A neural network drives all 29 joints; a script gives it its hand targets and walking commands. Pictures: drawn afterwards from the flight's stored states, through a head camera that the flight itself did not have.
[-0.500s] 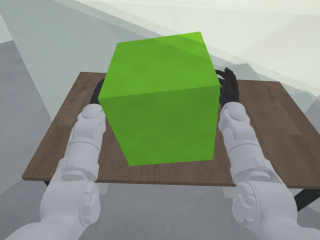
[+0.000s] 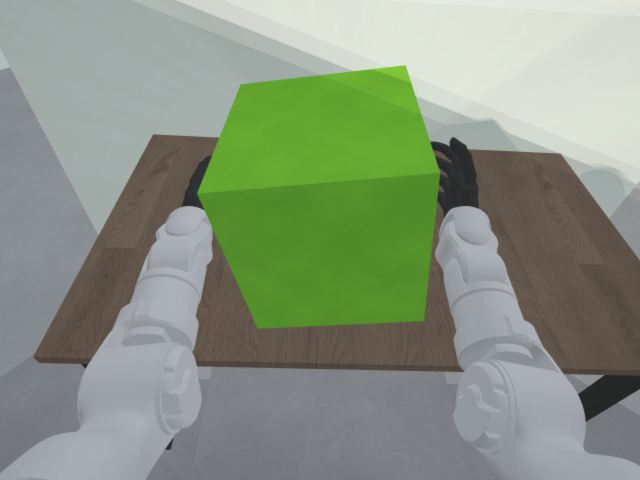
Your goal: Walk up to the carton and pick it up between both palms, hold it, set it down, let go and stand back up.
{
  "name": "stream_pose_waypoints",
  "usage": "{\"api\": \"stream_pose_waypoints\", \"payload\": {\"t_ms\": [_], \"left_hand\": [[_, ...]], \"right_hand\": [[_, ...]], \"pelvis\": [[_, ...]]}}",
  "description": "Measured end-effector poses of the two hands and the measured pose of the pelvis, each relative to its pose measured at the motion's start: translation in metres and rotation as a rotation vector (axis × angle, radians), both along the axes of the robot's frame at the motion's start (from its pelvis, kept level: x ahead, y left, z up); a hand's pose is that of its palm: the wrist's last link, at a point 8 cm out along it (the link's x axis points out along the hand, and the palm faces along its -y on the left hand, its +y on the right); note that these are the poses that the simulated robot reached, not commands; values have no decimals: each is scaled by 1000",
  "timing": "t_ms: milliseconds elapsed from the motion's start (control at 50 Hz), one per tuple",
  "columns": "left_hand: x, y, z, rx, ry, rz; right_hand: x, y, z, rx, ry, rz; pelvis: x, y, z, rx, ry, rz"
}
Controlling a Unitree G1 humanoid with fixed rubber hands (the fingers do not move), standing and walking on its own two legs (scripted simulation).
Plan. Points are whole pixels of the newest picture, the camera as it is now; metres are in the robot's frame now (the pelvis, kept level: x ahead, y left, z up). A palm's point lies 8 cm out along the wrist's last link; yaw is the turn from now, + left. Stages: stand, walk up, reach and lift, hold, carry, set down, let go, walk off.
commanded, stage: set down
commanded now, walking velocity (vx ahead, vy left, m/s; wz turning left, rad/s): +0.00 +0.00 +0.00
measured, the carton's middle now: (330, 199) +0.47 -0.01 +0.10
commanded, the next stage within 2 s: none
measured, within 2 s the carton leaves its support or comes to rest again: rests again in 1.96 s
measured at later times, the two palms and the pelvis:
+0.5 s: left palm (204, 211) +0.44 +0.17 +0.10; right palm (447, 210) +0.42 -0.16 +0.13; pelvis +0.02 +0.00 +0.00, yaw +0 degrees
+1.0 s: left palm (214, 207) +0.47 +0.16 +0.08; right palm (444, 217) +0.44 -0.17 +0.10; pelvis +0.03 +0.00 +0.00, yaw +0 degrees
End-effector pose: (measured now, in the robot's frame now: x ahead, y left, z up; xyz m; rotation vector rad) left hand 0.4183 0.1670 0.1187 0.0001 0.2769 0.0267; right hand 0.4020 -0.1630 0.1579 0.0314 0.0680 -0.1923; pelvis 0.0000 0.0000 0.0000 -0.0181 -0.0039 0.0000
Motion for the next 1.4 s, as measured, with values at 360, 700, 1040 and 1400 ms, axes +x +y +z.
{"api": "stream_pose_waypoints", "payload": {"t_ms": [360, 700, 1040, 1400], "left_hand": [[19, 2, -13, -16, -3, -5], [34, 1, -23, -37, 6, -19], [55, -6, -43, -56, 37, -37], [93, -21, -77, -45, 2, -35]], "right_hand": [[15, 1, -20, -7, 29, -16], [23, 0, -32, -17, 66, -41], [36, -7, -60, -23, 127, -67], [60, -20, -110, -32, 124, -90]], "pelvis": [[14, 1, 0, -1, 19, 0], [23, 3, -1, -4, 37, 1], [32, 3, -1, -4, 99, 0], [44, -8, -3, 10, 317, 1]]}}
